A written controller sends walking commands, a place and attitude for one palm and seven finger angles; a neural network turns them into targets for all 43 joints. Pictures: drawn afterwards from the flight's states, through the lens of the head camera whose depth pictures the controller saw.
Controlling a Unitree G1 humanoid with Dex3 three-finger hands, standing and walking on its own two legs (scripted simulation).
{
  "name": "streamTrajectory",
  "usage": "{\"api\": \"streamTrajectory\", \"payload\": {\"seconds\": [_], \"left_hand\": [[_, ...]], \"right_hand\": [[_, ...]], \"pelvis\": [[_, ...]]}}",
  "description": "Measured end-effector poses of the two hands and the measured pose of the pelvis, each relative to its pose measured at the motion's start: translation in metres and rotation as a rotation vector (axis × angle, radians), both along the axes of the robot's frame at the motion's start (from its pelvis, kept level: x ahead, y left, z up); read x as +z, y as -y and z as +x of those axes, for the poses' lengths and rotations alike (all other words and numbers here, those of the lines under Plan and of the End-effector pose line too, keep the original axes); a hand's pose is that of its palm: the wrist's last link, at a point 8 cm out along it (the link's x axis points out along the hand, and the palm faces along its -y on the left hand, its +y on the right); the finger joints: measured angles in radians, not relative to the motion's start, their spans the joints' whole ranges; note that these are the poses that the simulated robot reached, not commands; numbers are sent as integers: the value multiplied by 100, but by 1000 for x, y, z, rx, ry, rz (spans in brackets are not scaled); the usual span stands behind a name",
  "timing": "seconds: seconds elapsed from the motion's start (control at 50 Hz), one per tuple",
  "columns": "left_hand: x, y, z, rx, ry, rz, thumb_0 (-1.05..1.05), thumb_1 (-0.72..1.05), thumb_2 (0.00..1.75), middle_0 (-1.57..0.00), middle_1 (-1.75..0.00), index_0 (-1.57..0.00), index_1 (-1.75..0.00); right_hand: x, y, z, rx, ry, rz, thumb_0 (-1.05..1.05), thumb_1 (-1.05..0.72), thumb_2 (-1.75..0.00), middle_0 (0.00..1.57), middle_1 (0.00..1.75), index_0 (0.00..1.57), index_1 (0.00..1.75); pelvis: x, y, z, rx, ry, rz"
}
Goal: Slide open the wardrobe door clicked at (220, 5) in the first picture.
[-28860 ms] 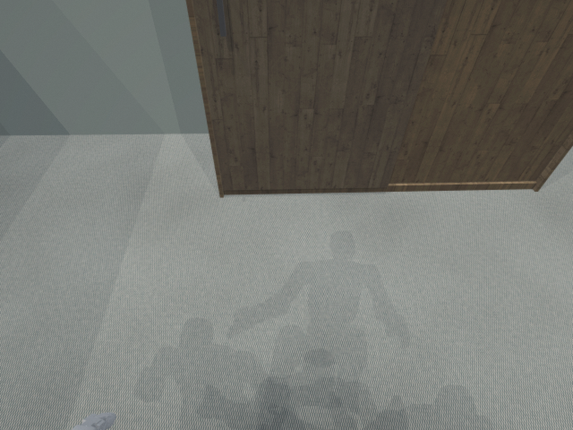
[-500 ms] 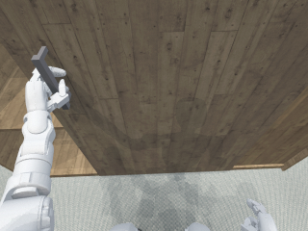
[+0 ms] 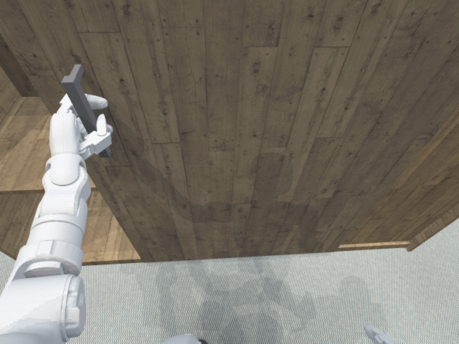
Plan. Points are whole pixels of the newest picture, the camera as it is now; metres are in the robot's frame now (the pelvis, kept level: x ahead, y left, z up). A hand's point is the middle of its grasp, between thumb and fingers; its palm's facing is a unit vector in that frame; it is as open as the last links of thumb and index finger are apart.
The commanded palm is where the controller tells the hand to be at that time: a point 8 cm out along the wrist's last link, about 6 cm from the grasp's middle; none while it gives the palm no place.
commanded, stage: stop walking and hold the door there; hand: left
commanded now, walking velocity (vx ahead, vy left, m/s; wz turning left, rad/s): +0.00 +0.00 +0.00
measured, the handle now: (92, 114) +0.46 +0.28 +0.13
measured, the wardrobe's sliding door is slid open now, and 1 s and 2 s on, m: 0.44 0.44 0.44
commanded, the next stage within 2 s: loosen the grip on the handle in 0.42 s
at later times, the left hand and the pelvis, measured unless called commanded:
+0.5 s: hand (105, 136) +0.42 +0.25 +0.12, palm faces +0.35 -0.91 -0.23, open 5.4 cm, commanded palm +0.38 +0.29 +0.13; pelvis +0.01 -0.01 +0.01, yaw -2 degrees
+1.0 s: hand (99, 137) +0.42 +0.26 +0.11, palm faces +0.34 -0.91 -0.23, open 13.4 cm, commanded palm +0.38 +0.29 +0.13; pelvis -0.03 +0.00 -0.01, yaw -2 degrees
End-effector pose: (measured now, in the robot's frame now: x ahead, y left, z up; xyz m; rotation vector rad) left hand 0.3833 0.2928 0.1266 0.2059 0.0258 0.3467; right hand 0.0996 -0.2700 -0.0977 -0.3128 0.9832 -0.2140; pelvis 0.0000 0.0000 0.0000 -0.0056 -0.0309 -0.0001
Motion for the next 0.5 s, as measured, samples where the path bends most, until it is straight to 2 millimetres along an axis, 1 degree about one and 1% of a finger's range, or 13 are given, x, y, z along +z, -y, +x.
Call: {"api": "streamTrajectory", "payload": {"seconds": [0.1,0.24,0.38,0.5], "left_hand": [[2,2,-1,22,-23,14,-9,76,81,-46,-140,-32,-140],[2,2,-1,33,-32,16,-9,75,82,-45,-139,-33,-140],[3,3,-1,36,-38,12,-9,76,81,-44,-139,-32,-140],[2,2,-1,25,-34,14,-9,76,81,-44,-140,-32,-140]], "right_hand": [[4,6,4,-5,25,-1,1,-91,-90,20,30,20,30],[1,3,12,-14,25,35,0,-90,-90,21,30,20,30],[4,-1,24,-22,68,48,1,-90,-90,21,30,20,30],[7,-3,25,-30,80,41,0,-90,-90,21,30,20,30]], "pelvis": [[4,4,-1,-4,-8,-5],[6,11,10,-13,-20,-2],[5,11,12,-24,-17,-3],[6,8,12,-28,-22,-5]]}}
